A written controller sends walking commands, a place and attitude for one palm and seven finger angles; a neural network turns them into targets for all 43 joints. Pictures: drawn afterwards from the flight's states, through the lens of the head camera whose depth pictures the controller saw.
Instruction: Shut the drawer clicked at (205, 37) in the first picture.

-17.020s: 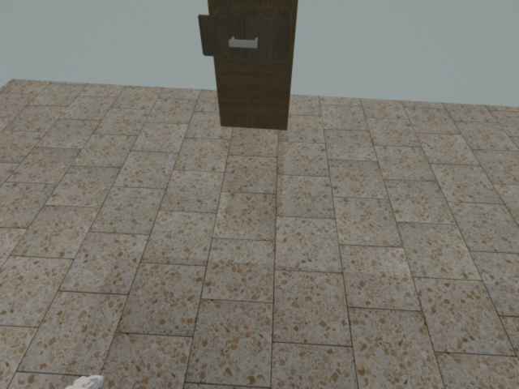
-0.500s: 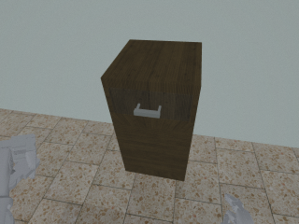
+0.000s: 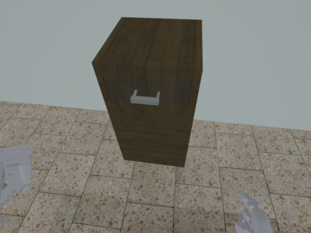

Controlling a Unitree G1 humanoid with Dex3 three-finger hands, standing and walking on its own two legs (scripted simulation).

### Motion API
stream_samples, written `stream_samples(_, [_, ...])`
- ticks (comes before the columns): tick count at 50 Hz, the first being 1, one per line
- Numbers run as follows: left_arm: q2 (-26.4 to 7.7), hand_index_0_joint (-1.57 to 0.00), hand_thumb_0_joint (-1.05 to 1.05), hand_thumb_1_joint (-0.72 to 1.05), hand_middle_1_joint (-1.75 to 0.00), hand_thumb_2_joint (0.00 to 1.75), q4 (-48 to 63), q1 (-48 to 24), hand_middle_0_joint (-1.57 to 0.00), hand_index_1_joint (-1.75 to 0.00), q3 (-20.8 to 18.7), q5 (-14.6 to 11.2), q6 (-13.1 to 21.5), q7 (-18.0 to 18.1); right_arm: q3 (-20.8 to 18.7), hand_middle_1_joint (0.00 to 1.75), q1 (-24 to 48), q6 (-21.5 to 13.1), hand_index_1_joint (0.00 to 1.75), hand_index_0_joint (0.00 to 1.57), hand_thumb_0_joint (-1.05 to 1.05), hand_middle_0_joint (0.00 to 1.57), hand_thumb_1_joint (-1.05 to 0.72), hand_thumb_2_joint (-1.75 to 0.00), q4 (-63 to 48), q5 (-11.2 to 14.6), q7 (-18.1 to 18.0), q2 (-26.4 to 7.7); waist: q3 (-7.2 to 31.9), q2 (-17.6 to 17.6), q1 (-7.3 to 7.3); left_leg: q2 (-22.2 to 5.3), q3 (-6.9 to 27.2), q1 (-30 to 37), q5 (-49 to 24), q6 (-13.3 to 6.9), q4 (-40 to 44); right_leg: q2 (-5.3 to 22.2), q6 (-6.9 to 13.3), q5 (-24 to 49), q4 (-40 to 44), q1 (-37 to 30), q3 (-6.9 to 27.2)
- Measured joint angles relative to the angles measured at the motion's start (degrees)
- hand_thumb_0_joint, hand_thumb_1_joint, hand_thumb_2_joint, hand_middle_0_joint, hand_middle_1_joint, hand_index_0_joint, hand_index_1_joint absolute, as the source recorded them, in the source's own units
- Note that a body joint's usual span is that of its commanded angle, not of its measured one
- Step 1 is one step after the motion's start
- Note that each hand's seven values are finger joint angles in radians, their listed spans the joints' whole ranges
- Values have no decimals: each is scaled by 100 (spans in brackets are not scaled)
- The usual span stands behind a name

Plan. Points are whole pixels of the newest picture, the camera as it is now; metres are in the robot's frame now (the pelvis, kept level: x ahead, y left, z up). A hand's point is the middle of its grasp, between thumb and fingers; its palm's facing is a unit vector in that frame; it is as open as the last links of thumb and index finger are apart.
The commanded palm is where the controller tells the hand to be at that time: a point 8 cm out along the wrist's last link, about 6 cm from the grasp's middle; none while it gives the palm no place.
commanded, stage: step back with the hand held close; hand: left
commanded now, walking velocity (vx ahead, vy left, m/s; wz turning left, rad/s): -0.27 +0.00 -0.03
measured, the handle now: (145, 96) +0.65 +0.09 -0.08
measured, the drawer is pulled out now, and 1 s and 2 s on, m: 0.00 0.00 0.00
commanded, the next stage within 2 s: stop stepping back and stand still in 1.26 s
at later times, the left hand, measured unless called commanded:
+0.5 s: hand (14, 200) +0.14 +0.24 +0.16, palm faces +0.38 -0.78 -0.49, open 3.2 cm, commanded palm +0.08 +0.28 +0.18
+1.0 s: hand out of the picture +0.08 +0.25 +0.17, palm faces +0.44 -0.74 -0.50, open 3.2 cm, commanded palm +0.01 +0.28 +0.18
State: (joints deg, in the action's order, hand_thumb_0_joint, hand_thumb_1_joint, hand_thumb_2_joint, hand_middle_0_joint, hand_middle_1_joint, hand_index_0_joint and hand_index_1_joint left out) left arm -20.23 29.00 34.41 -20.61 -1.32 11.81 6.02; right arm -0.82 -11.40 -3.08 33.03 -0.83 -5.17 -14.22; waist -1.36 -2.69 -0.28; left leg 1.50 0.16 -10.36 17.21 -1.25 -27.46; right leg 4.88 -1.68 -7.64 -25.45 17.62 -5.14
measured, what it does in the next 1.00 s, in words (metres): steps on the spot: right foot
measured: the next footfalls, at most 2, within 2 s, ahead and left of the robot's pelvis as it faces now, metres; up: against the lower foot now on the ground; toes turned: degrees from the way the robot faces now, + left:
right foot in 1.00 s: -0.10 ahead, -0.13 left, +0.00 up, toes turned +6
left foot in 1.28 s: -0.06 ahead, +0.09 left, +0.00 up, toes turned +2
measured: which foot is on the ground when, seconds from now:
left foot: down 0.00-1.00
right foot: down 0.00-0.84, up 0.86-0.98, down 1.00-1.00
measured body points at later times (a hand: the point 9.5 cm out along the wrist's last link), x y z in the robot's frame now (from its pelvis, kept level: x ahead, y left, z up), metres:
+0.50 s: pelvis -0.05 +0.00 -0.01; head -0.04 +0.00 +0.44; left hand +0.12 +0.28 +0.19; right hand +0.11 -0.25 -0.09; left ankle -0.03 +0.10 -0.74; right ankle +0.05 -0.14 -0.73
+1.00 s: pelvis -0.10 -0.01 -0.01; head -0.08 +0.02 +0.44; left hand +0.05 +0.29 +0.20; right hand +0.08 -0.23 -0.08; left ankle -0.03 +0.11 -0.74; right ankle -0.14 -0.14 -0.73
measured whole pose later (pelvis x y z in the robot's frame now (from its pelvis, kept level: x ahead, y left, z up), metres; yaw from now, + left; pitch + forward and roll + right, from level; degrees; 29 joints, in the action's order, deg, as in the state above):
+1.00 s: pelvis -0.10 -0.01 -0.01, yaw +4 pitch +4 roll -2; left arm -23.8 34.1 35.2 -25.6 0.1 16.3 7.8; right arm -1.1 -12.9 -5.5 33.4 -1.1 -4.5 -10.1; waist 3.0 0.4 0.4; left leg -0.1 3.6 -27.6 9.9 -0.6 -33.4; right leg -3.4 -0.3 -16.7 -36.3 17.6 1.7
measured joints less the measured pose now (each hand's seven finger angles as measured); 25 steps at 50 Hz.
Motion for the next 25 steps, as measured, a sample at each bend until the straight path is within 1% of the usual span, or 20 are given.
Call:
stream_samples(6, [-111, -140, 1, 88, -160, 90, 93, 31, -140, -159, -83, -8, -9, 37, -18, 30, 4, 105, 30, 20, 1, 20, -91, -89, -36, 31, -56, 58, -7, 97, -73, 83, -34, -162, -33, -35, -130, 85, -24, 15, -182, 191, 53])
stream_samples(13, [-55, -140, 1, 89, -160, 90, 90, -160, -140, -159, -129, 61, 43, 91, 62, 30, 67, 85, 30, 20, 1, 20, -91, -89, -139, 48, -35, 151, 42, 138, -92, 62, -56, -428, -7, -29, -447, 69, 12, 54, -384, 416, 78])
stream_samples(20, [-17, -140, 1, 88, -160, 90, 189, -150, -140, -159, -71, 96, 156, 167, 61, 30, 21, 71, 30, 20, 1, 20, -91, -89, -136, 44, -10, 106, 120, 148, -25, -44, -18, -808, -3, -13, -739, -40, 60, 251, -258, 594, 24])
stream_samples(22, [-33, -140, 1, 88, -160, 90, 208, -108, -140, -159, -70, 103, 195, 196, 52, 30, -24, 72, 30, 20, 1, 20, -91, -89, -112, 42, -30, 87, 120, 173, 9, -53, -15, -845, -39, -24, -725, -62, 60, 148, -260, 628, 39])
stream_samples(24, [-79, -140, 1, 88, -160, 90, 206, -78, -140, -159, -101, 138, 212, 217, 43, 30, -96, 58, 30, 20, 1, 20, -91, -89, -119, 52, -51, 88, 100, 204, 71, -42, 13, -849, -99, -40, -666, -130, 36, -118, -336, 668, 145])
stream_samples(25, [-132, -140, 1, 88, -160, 90, 217, -76, -140, -159, -132, 160, 204, 220, 34, 30, -149, 42, 30, 20, 1, 20, -91, -89, -138, 64, -61, 105, 78, 236, 119, -13, 52, -847, -133, -40, -645, -173, 36, -95, -428, 677, 236])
